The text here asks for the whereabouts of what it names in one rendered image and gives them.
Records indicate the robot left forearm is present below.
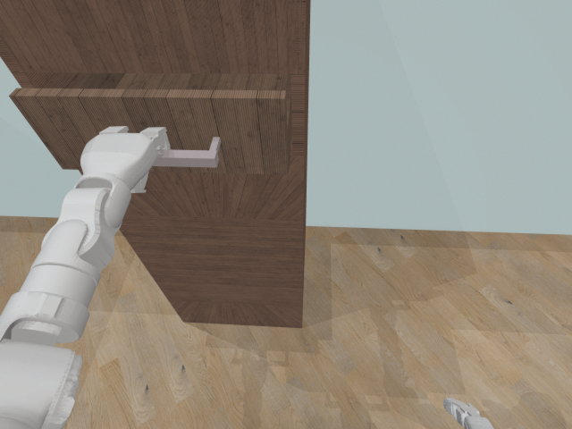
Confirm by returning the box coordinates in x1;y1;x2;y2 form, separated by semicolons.
0;172;131;347

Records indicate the drawer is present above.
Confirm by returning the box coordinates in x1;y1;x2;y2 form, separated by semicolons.
9;73;292;174

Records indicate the robot right hand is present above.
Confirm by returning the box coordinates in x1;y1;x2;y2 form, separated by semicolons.
443;398;494;429

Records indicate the cabinet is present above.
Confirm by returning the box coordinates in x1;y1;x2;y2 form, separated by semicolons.
0;0;310;328

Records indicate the robot left hand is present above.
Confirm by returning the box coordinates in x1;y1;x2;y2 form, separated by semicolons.
80;126;171;193

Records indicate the handle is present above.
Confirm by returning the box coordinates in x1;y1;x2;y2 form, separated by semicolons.
153;137;221;168

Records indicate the robot left upper arm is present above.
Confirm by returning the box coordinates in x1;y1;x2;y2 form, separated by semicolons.
0;339;83;429

